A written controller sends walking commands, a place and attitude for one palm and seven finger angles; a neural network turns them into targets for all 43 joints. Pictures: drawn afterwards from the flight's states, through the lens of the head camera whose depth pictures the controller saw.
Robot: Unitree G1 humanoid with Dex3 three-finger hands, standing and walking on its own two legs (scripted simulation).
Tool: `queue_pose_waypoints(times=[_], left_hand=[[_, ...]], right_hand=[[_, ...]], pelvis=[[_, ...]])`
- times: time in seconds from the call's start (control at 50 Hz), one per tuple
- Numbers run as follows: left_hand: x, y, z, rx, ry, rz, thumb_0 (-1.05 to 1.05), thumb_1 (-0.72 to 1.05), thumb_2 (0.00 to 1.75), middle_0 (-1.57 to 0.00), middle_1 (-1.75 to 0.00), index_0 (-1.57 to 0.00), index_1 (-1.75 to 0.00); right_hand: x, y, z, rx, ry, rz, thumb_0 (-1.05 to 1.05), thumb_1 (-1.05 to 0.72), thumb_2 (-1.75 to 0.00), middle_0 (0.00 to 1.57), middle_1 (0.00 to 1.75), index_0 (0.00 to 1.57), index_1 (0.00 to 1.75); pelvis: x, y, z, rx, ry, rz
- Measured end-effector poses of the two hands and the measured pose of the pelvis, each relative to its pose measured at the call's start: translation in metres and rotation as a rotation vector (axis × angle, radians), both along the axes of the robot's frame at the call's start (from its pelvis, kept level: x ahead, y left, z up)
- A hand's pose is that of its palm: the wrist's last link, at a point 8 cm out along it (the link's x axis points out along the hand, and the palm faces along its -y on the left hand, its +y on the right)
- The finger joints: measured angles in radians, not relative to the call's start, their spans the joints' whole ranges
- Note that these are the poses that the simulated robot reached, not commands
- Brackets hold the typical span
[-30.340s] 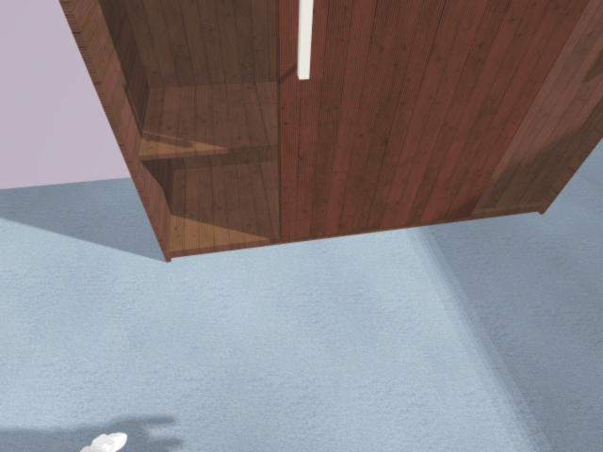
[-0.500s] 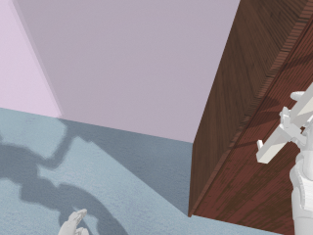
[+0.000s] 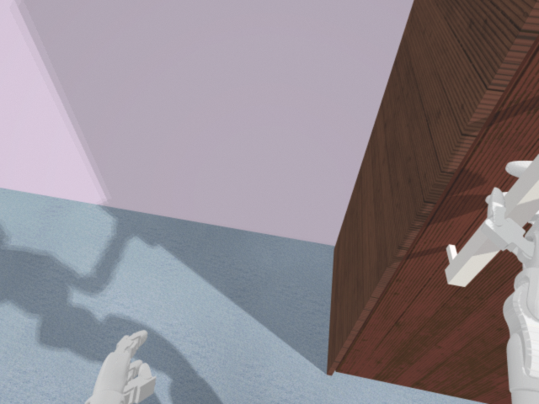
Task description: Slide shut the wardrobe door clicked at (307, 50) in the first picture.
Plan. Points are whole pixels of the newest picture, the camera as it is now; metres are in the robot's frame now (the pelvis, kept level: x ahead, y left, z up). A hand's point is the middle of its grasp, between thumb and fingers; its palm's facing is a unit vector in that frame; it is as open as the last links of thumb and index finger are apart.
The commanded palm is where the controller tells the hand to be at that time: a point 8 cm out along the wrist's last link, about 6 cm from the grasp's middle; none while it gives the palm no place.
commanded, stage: stop walking and hold the door there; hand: right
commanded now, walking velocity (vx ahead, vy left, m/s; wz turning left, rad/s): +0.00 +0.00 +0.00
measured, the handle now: (504, 202) +0.36 -0.28 +0.17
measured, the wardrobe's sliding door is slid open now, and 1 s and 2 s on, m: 0.00 0.00 0.00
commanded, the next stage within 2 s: loosen the grip on the handle in 1.36 s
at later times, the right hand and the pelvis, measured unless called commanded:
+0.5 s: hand (498, 220) +0.32 -0.26 +0.18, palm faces +0.33 +0.93 -0.15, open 6.4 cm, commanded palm +0.28 -0.30 +0.17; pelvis -0.04 -0.05 +0.00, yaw +0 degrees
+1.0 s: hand (497, 220) +0.32 -0.26 +0.18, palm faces +0.39 +0.90 -0.17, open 6.5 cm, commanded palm +0.28 -0.30 +0.17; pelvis -0.02 -0.02 +0.00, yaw +1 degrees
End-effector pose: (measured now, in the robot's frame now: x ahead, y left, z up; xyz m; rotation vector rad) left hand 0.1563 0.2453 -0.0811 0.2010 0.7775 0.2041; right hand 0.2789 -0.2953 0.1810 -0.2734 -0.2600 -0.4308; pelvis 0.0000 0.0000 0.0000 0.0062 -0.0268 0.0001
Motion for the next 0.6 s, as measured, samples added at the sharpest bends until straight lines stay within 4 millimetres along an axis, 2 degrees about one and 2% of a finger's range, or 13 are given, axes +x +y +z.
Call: queue_pose_waypoints(times=[0.16, 0.3, 0.46, 0.54, 0.6], left_hand=[[-0.01, 0.001, -0.009, -0.007, 0.033, 0.009, 0.01, 0.91, 0.9, -0.2, -0.3, -0.2, -0.3], [-0.023, -0.008, -0.016, 0.021, 0.088, -0.002, 0.01, 0.91, 0.9, -0.2, -0.3, -0.2, -0.3], [-0.031, -0.051, -0.014, -0.01, 0.054, -0.012, 0.01, 0.91, 0.9, -0.2, -0.3, -0.2, -0.3], [-0.038, -0.076, -0.015, -0.063, 0.049, -0.047, 0.01, 0.91, 0.9, -0.2, -0.3, -0.2, -0.3], [-0.042, -0.087, -0.019, -0.089, 0.053, -0.072, 0.01, 0.91, 0.9, -0.2, -0.3, -0.2, -0.3]], right_hand=[[0.0, -0.001, 0.0, -0.014, 0.005, -0.005, -0.11, -0.62, -0.8, 0.46, 1.41, 0.26, 1.36], [0.001, -0.005, 0.0, -0.011, -0.008, 0.051, -0.1, -0.62, -0.78, 0.46, 1.41, 0.28, 1.37], [0.003, -0.007, -0.003, 0.034, -0.045, 0.125, -0.09, -0.63, -0.78, 0.46, 1.41, 0.28, 1.38], [0.003, -0.006, -0.002, 0.055, -0.038, 0.128, -0.06, -0.65, -0.79, 0.46, 1.41, 0.26, 1.38], [0.002, -0.006, -0.002, 0.052, -0.034, 0.126, -0.06, -0.65, -0.78, 0.46, 1.41, 0.25, 1.38]], pelvis=[[-0.004, -0.001, -0.002, 0.005, 0.003, -0.01], [-0.02, -0.021, -0.005, 0.001, 0.01, -0.043], [-0.034, -0.046, -0.007, -0.012, -0.003, -0.011], [-0.036, -0.049, -0.004, 0.0, -0.012, 0.004], [-0.037, -0.047, -0.005, -0.007, -0.017, 0.013]])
